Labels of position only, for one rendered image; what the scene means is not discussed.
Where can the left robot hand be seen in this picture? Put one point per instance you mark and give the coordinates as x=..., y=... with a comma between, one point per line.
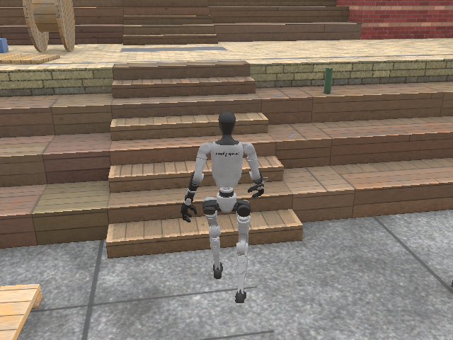
x=185, y=213

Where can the right robot hand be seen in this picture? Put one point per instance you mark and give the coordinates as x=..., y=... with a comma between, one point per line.
x=259, y=193

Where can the robot torso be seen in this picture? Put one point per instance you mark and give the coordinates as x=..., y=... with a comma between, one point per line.
x=227, y=163

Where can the robot right forearm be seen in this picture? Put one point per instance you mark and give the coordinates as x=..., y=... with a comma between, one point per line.
x=259, y=182

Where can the robot left upper arm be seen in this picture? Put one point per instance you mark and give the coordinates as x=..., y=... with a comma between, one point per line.
x=204, y=149

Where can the robot left forearm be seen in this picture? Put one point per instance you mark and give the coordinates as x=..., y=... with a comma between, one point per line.
x=191, y=191

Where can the robot right upper arm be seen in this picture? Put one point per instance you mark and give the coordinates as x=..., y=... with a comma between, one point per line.
x=249, y=149

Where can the right robot thigh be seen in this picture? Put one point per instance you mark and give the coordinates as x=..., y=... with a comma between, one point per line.
x=243, y=213

